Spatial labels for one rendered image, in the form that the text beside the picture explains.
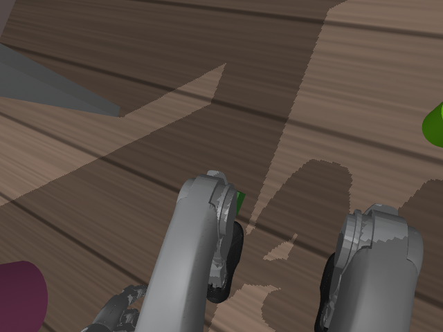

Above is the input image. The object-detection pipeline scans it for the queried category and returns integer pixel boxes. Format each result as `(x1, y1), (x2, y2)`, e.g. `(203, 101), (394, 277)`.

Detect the right robot foot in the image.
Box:
(314, 252), (335, 332)

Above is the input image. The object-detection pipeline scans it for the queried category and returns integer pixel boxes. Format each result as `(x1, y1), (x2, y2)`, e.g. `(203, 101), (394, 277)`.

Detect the left robot foot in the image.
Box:
(207, 221), (244, 304)

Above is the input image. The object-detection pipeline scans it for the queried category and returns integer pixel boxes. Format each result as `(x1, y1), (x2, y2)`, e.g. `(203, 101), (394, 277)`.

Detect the left robot hand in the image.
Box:
(92, 285), (148, 332)

